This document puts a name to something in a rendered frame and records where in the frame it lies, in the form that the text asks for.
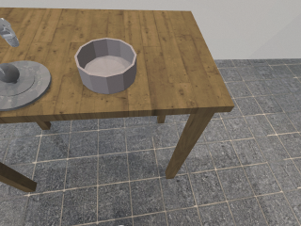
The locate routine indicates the pot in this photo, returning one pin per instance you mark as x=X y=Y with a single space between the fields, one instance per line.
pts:
x=106 y=65

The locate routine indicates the robot left hand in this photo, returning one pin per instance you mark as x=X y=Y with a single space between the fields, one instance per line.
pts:
x=8 y=34

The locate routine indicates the table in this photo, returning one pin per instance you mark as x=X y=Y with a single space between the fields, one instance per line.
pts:
x=175 y=72

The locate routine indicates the knob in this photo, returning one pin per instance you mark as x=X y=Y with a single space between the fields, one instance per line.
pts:
x=11 y=73

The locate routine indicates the lid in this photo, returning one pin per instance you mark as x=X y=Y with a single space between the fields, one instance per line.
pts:
x=33 y=82

